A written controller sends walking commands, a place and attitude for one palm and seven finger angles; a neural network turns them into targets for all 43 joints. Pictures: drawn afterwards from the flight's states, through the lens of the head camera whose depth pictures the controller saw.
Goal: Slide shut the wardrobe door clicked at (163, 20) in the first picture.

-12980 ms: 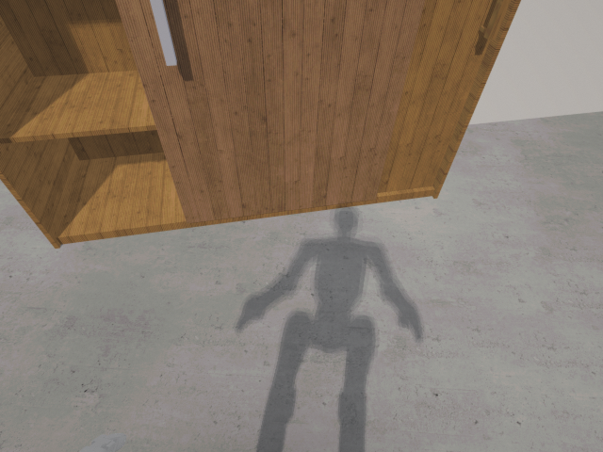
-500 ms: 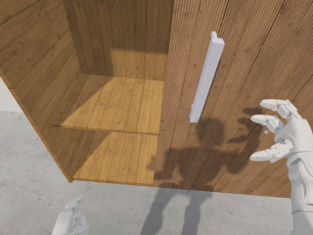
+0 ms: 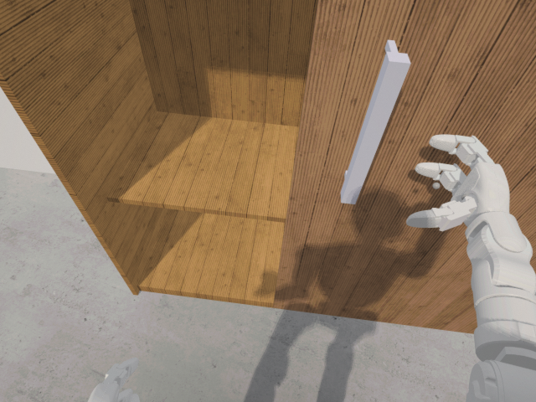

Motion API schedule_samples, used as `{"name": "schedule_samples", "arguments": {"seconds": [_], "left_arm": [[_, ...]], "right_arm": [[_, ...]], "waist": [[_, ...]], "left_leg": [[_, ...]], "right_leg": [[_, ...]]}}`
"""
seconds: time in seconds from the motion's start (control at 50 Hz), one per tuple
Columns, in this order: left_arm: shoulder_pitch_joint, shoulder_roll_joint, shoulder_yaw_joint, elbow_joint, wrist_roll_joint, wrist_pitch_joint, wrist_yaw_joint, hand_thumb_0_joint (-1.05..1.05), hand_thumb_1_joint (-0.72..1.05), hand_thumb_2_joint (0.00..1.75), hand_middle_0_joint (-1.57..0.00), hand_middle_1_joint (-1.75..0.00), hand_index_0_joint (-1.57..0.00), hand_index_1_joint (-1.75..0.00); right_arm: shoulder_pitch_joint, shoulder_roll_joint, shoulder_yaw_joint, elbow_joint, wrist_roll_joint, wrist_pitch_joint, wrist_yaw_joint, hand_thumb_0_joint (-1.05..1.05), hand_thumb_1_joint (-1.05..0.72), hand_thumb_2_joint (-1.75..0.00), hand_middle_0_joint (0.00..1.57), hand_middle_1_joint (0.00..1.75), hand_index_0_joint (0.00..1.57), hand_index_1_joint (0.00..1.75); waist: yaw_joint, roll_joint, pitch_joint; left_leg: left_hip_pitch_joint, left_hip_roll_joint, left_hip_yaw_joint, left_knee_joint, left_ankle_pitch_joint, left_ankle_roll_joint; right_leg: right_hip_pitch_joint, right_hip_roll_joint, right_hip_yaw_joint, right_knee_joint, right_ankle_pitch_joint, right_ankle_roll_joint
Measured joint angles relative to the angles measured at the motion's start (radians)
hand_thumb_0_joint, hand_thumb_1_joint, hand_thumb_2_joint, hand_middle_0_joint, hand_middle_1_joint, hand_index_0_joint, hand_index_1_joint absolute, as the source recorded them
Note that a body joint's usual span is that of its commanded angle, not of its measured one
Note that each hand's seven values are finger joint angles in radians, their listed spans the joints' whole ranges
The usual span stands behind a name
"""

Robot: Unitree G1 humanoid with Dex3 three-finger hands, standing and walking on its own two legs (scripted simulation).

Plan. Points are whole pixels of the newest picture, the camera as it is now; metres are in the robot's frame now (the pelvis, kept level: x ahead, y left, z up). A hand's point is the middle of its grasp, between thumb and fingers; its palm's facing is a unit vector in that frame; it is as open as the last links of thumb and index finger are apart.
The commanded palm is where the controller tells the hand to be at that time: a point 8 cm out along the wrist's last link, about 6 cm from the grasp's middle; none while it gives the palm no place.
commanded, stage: move the hooked fingers beside the handle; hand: right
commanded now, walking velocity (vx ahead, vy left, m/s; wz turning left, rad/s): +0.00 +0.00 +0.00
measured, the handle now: (366, 132) +0.51 -0.10 +0.15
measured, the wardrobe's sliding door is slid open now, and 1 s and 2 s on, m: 0.53 0.53 0.53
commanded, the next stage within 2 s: feel for the door with the fingertips in 1.28 s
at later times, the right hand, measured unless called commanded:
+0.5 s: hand (408, 158) +0.47 -0.16 +0.14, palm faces +0.03 +1.00 +0.01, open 13.9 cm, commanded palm +0.45 -0.22 +0.14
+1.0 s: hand (405, 164) +0.47 -0.16 +0.12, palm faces +0.02 +1.00 +0.01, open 13.9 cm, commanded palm +0.45 -0.22 +0.13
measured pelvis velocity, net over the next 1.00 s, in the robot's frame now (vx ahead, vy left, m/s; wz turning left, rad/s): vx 0.00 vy -0.01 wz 0.03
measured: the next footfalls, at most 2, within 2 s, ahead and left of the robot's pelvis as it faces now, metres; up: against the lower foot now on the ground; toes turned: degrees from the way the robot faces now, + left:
none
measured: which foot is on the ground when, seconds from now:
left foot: down 0.00-1.00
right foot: down 0.00-1.00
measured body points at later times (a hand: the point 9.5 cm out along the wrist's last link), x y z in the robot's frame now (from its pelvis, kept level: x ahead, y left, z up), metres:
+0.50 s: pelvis +0.01 +0.00 +0.00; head +0.05 +0.01 +0.44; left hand +0.06 +0.26 -0.13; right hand +0.46 -0.22 +0.14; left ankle -0.04 +0.11 -0.73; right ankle +0.04 -0.13 -0.73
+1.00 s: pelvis +0.00 -0.01 -0.01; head +0.05 +0.00 +0.44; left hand +0.04 +0.26 -0.13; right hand +0.46 -0.22 +0.13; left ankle -0.04 +0.11 -0.73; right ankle +0.04 -0.13 -0.73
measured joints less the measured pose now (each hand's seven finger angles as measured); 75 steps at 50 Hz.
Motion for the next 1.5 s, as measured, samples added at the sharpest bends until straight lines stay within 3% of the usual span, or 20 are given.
{"name": "schedule_samples", "arguments": {"seconds": [0.32, 0.5, 0.78, 1.08, 1.5], "left_arm": [[0.059, 0.007, 0.025, 0.025, 0.012, 0.047, -0.024, 0.01, 0.90, 0.90, -0.20, -0.30, -0.20, -0.30], [0.071, 0.002, 0.035, 0.030, 0.019, 0.066, -0.042, 0.01, 0.90, 0.90, -0.20, -0.30, -0.20, -0.30], [0.063, -0.001, 0.026, 0.012, 0.021, 0.089, -0.047, 0.01, 0.90, 0.90, -0.20, -0.30, -0.20, -0.30], [0.081, -0.003, 0.027, 0.007, 0.020, 0.083, -0.049, 0.01, 0.90, 0.90, -0.20, -0.30, -0.20, -0.30], [0.059, -0.005, 0.030, -0.009, 0.012, 0.080, -0.054, 0.01, 0.90, 0.90, -0.20, -0.30, -0.20, -0.30]], "right_arm": [[-0.146, -0.006, -0.024, 0.189, -0.045, -0.081, -0.048, -0.02, 0.50, -0.30, 0.30, 1.20, 0.30, 1.20], [-0.188, 0.019, -0.023, 0.231, -0.060, -0.109, -0.075, -0.02, 0.50, -0.30, 0.31, 1.22, 0.31, 1.22], [-0.272, -0.005, -0.020, 0.334, -0.071, -0.140, -0.068, -0.02, 0.50, -0.30, 0.35, 1.24, 0.35, 1.24], [-0.227, 0.004, -0.030, 0.287, -0.082, -0.149, -0.094, -0.02, 0.50, -0.30, 0.30, 1.21, 0.30, 1.21], [-0.163, 0.037, 0.005, 0.194, -0.055, -0.112, -0.096, -0.02, 0.50, -0.30, 0.30, 1.20, 0.29, 1.20]], "waist": [[0.035, 0.007, -0.009], [0.034, 0.006, -0.023], [0.039, 0.010, -0.027], [0.054, 0.010, -0.020], [0.030, 0.004, -0.032]], "left_leg": [[-0.057, -0.004, -0.018, 0.022, -0.014, -0.002], [-0.080, -0.002, -0.021, 0.035, -0.024, -0.005], [-0.131, -0.005, -0.011, 0.072, -0.028, -0.005], [-0.138, -0.010, -0.024, 0.080, -0.023, -0.008], [-0.098, -0.009, -0.017, 0.062, -0.025, -0.005]], "right_leg": [[-0.053, -0.007, -0.016, 0.027, -0.023, -0.002], [-0.076, -0.006, -0.019, 0.043, -0.036, -0.005], [-0.131, -0.008, -0.007, 0.081, -0.036, -0.006], [-0.135, -0.015, -0.018, 0.092, -0.039, -0.009], [-0.099, -0.012, -0.012, 0.078, -0.040, -0.006]]}}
